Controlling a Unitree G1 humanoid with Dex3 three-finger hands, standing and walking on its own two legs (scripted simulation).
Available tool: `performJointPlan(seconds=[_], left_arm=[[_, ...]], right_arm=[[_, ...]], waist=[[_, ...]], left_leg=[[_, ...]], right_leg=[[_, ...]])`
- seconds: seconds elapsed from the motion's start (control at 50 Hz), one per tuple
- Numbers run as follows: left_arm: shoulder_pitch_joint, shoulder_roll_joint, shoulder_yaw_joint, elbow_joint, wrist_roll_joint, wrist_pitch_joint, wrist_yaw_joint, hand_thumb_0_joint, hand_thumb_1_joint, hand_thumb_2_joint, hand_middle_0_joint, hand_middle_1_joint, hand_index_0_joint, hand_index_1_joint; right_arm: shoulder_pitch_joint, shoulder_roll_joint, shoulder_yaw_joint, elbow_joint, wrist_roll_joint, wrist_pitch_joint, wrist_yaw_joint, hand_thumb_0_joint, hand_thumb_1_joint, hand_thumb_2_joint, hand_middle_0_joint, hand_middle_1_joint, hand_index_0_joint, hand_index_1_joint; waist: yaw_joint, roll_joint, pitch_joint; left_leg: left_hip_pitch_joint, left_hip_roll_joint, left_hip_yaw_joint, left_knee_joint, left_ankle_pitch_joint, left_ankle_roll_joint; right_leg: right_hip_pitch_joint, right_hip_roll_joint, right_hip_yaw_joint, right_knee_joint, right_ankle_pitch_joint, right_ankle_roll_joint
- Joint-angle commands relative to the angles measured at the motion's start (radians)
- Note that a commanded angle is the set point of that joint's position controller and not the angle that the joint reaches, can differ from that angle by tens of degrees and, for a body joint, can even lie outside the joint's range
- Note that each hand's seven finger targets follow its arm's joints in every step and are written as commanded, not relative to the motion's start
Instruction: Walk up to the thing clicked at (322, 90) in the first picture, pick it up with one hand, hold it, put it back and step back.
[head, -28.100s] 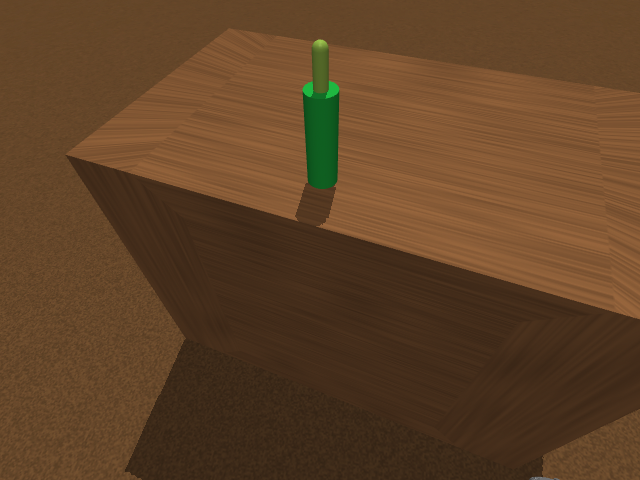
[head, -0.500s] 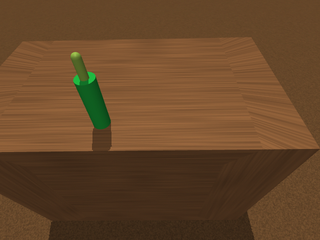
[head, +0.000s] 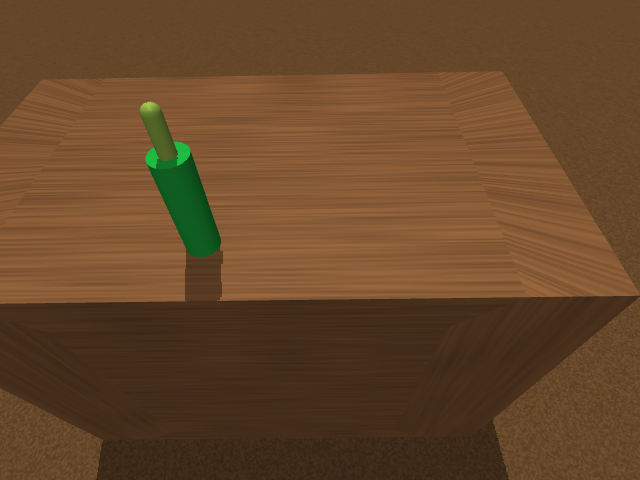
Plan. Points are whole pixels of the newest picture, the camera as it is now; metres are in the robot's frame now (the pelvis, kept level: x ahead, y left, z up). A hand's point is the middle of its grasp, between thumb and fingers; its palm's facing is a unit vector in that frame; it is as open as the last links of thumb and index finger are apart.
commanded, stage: stand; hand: left
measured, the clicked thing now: (180, 186) +0.44 +0.20 +0.14
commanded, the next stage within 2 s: step back in 0.72 s
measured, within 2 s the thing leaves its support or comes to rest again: neither
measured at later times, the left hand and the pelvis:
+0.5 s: hand out of the picture +0.07 +0.25 -0.16, palm faces -0.05 -0.94 -0.35, open 7.3 cm; pelvis +0.00 +0.00 +0.00, yaw +0 degrees
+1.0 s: hand out of the picture +0.07 +0.27 -0.17, palm faces -0.06 -0.91 -0.41, open 7.3 cm; pelvis -0.05 -0.01 -0.02, yaw +0 degrees
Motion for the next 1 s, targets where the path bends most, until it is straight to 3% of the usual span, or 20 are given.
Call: performJointPlan(seconds=[0.0,0.4,0.46,0.64,0.68,0.7,0.76,0.8,0.86,0.9,0.92,0.94,0.96,0.98], left_arm=[[-0.032,0.211,0.042,-0.056,0.0,-0.023,0.013,0.0,0.9,0.9,-0.2,-0.3,-0.2,-0.301],[-0.034,0.215,0.044,-0.056,0.001,-0.023,0.012,0.0,0.9,0.9,-0.2,-0.3,-0.2,-0.3],[-0.04,0.216,0.045,-0.058,0.001,-0.025,0.014,0.0,0.9,0.9,-0.2,-0.3,-0.2,-0.3],[-0.029,0.211,0.044,-0.055,0.0,-0.021,0.013,0.0,0.9,0.9,-0.2,-0.3,-0.2,-0.3],[-0.037,0.214,0.045,-0.057,0.0,-0.022,0.014,0.0,0.9,0.9,-0.2,-0.3,-0.2,-0.3],[-0.053,0.274,0.082,-0.099,-0.017,-0.008,0.017,0.0,0.9,0.9,-0.2,-0.3,-0.2,-0.3],[-0.012,0.244,0.082,-0.135,-0.019,0.006,0.023,0.0,0.9,0.9,-0.2,-0.3,-0.2,-0.3],[-0.017,0.232,0.08,-0.166,-0.013,0.016,0.023,0.0,0.9,0.9,-0.2,-0.3,-0.2,-0.3],[-0.012,0.253,0.089,-0.204,-0.006,0.026,0.022,0.0,0.9,0.9,-0.2,-0.3,-0.2,-0.3],[-0.002,0.29,0.104,-0.224,-0.001,0.027,0.019,0.0,0.9,0.9,-0.2,-0.3,-0.2,-0.3],[-0.011,0.324,0.114,-0.236,0.003,0.026,0.016,0.0,0.9,0.9,-0.2,-0.3,-0.2,-0.3],[-0.036,0.353,0.122,-0.259,0.013,0.024,0.018,0.0,0.9,0.9,-0.2,-0.3,-0.2,-0.3],[-0.048,0.363,0.126,-0.278,0.028,0.019,0.02,0.0,0.9,0.9,-0.2,-0.3,-0.2,-0.3],[-0.088,0.345,0.125,-0.297,0.029,0.02,0.024,0.0,0.9,0.9,-0.2,-0.3,-0.2,-0.3]], right_arm=[[-0.027,-0.21,-0.039,-0.054,0.007,-0.026,-0.012,0.0,-0.9,-0.9,0.2,0.3,0.2,0.3],[-0.029,-0.21,-0.04,-0.056,0.006,-0.024,-0.01,0.0,-0.9,-0.9,0.2,0.3,0.2,0.3],[-0.028,-0.211,-0.041,-0.06,0.006,-0.026,-0.012,0.0,-0.9,-0.9,0.2,0.3,0.2,0.3],[-0.029,-0.211,-0.042,-0.058,0.007,-0.026,-0.012,0.0,-0.9,-0.9,0.2,0.3,0.2,0.3],[-0.029,-0.21,-0.042,-0.061,0.008,-0.025,-0.013,0.0,-0.9,-0.9,0.2,0.3,0.2,0.3],[-0.046,-0.274,-0.066,-0.071,0.018,-0.008,-0.011,0.0,-0.9,-0.9,0.2,0.3,0.2,0.3],[-0.031,-0.276,-0.084,-0.107,0.029,0.008,-0.012,0.0,-0.9,-0.9,0.2,0.3,0.2,0.3],[-0.034,-0.285,-0.097,-0.135,0.027,0.018,-0.014,0.0,-0.9,-0.9,0.2,0.3,0.2,0.3],[-0.05,-0.275,-0.105,-0.181,0.026,0.035,-0.014,0.0,-0.9,-0.9,0.2,0.3,0.2,0.3],[-0.063,-0.251,-0.104,-0.205,0.027,0.044,-0.012,0.0,-0.9,-0.9,0.2,0.3,0.2,0.3],[-0.057,-0.235,-0.1,-0.213,0.026,0.047,-0.009,0.0,-0.9,-0.9,0.2,0.3,0.2,0.3],[-0.039,-0.217,-0.098,-0.22,0.021,0.054,-0.006,0.0,-0.9,-0.9,0.2,0.3,0.2,0.3],[-0.008,-0.22,-0.099,-0.223,0.014,0.062,-0.005,0.0,-0.9,-0.9,0.2,0.3,0.2,0.3],[0.016,-0.23,-0.103,-0.219,0.024,0.063,-0.003,0.0,-0.9,-0.9,0.2,0.3,0.2,0.3]], waist=[[0.007,-0.004,-0.087],[0.004,-0.005,-0.062],[0.002,0.003,-0.096],[0.007,0.002,-0.083],[0.004,-0.006,-0.089],[0.005,-0.009,0.011],[-0.001,0.039,-0.105],[-0.006,0.052,-0.142],[-0.004,0.038,-0.13],[0.011,-0.038,-0.124],[0.021,-0.128,-0.11],[0.021,-0.239,-0.104],[0.018,-0.224,-0.093],[0.004,-0.183,-0.089]], left_leg=[[0.032,0.11,-0.088,-0.035,0.123,0.036],[0.004,0.106,-0.092,-0.048,0.063,0.035],[0.031,0.111,-0.088,-0.034,0.133,0.035],[0.022,0.109,-0.088,-0.038,0.119,0.036],[0.032,0.111,-0.088,-0.036,0.138,0.035],[-0.032,0.105,-0.113,0.041,0.294,0.059],[0.012,0.146,-0.115,0.103,0.43,0.115],[-0.013,0.154,-0.113,0.14,0.387,0.146],[-0.108,0.115,-0.105,0.229,0.215,0.151],[-0.148,0.04,-0.078,0.361,0.032,0.118],[-0.165,-0.039,-0.035,0.488,-0.089,0.077],[-0.209,-0.107,-0.022,0.667,-0.356,0.056],[-0.23,-0.097,-0.114,0.787,-0.443,0.055],[-0.219,-0.09,-0.152,0.848,-0.418,0.051]], right_leg=[[-0.004,-0.116,0.067,-0.044,0.165,-0.035],[-0.011,-0.114,0.068,-0.055,0.107,-0.033],[0.009,-0.12,0.065,-0.036,0.177,-0.035],[0.008,-0.117,0.066,-0.039,0.158,-0.037],[0.008,-0.117,0.063,-0.034,0.171,-0.036],[-0.076,-0.091,0.063,0.069,0.331,-0.04],[-0.065,-0.055,0.01,0.186,0.316,-0.06],[-0.072,-0.043,0.009,0.243,0.279,-0.074],[-0.101,-0.075,0.064,0.263,0.242,-0.117],[-0.153,-0.16,0.173,0.192,0.235,-0.188],[-0.187,-0.244,0.273,0.1,0.27,-0.243],[-0.201,-0.347,0.392,0.028,0.307,-0.316],[-0.235,-0.375,0.414,0.021,0.282,-0.343],[-0.258,-0.344,0.338,0.049,0.279,-0.336]])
